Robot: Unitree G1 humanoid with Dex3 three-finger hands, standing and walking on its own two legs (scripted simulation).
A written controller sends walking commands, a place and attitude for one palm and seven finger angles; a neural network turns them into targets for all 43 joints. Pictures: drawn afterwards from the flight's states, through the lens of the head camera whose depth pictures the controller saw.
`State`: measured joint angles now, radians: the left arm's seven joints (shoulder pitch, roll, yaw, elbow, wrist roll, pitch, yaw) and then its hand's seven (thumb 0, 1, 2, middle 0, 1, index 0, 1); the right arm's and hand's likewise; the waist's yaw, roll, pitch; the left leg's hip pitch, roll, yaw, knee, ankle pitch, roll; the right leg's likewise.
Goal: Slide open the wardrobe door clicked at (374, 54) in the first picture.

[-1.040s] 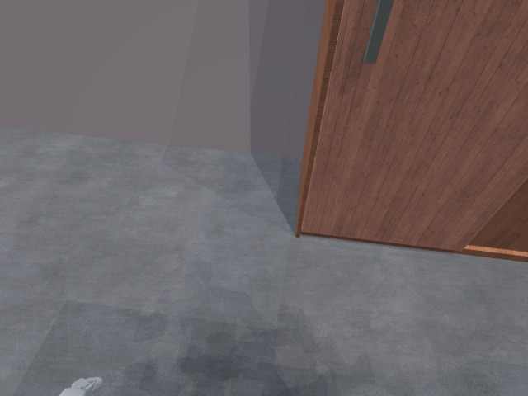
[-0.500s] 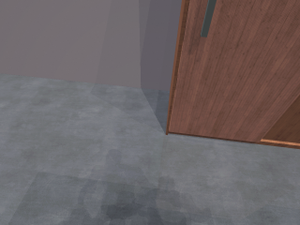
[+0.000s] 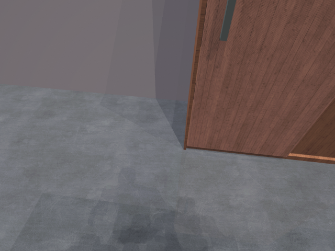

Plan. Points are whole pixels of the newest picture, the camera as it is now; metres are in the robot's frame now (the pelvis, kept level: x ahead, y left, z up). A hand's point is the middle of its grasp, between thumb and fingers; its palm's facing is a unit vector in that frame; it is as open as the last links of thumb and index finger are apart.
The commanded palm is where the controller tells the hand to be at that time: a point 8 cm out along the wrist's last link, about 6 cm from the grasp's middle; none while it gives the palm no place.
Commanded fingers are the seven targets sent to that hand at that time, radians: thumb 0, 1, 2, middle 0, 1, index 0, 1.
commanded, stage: look at it before walking up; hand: left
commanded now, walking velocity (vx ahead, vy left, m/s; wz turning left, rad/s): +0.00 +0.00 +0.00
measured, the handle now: out of the picture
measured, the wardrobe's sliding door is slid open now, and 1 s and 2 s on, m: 0.00 0.00 0.00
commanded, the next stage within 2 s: walk to a spot facing it in 0.40 s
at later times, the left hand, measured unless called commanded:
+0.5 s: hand out of the picture +0.09 +0.25 -0.16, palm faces -0.02 -0.94 -0.34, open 7.4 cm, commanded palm none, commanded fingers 0.00 0.90 0.90 -0.20 -0.30 -0.20 -0.30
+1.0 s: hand out of the picture +0.05 +0.16 -0.17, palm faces -0.15 -0.95 -0.26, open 7.4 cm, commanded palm none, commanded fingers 0.00 0.90 0.90 -0.20 -0.30 -0.20 -0.30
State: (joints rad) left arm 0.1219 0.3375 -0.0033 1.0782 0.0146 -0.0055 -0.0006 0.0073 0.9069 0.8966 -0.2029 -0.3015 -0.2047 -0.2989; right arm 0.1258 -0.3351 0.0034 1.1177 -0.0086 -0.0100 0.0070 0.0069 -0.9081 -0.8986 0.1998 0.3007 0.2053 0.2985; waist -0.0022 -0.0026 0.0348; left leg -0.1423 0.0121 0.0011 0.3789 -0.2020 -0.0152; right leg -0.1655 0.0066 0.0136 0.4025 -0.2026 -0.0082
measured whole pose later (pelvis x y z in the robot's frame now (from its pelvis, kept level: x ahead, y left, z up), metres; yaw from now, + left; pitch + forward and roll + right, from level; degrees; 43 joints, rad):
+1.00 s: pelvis -0.02 -0.03 -0.01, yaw -13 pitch -1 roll +2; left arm 0.26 0.19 0.04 0.93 0.02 0.03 0.00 0.01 0.91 0.90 -0.20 -0.30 -0.20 -0.30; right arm 0.13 -0.23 -0.05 0.97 -0.01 0.06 -0.01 0.01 -0.91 -0.90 0.20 0.30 0.20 0.30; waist 0.04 0.02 0.11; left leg -0.45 0.05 0.02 1.08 -0.43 -0.06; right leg -0.32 0.06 0.02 0.59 -0.26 -0.08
